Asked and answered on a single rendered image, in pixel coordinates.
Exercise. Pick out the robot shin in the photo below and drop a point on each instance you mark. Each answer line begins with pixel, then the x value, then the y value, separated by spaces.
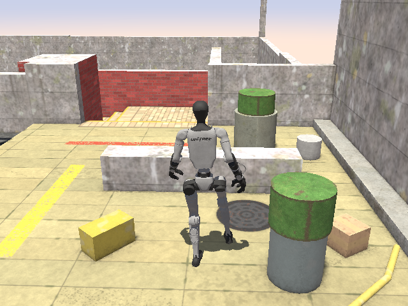
pixel 194 233
pixel 225 216

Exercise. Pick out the robot right upper arm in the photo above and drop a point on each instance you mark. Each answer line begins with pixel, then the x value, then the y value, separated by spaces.
pixel 225 144

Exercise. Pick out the left robot hand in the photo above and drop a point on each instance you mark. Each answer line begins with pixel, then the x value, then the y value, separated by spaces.
pixel 173 176

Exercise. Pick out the left robot shin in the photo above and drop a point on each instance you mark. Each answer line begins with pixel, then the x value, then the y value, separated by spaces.
pixel 194 233

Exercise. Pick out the right robot shin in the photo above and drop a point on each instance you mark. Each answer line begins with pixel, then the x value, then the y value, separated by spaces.
pixel 225 216

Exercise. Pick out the left robot forearm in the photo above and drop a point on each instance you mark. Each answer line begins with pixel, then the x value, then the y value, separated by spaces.
pixel 173 166

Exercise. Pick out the robot left upper arm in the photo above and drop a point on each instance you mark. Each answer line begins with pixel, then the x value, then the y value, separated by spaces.
pixel 179 143

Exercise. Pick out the right robot forearm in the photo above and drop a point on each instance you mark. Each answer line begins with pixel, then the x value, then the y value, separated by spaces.
pixel 235 168

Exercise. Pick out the right robot hand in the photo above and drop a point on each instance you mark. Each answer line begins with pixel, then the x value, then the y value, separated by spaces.
pixel 242 183

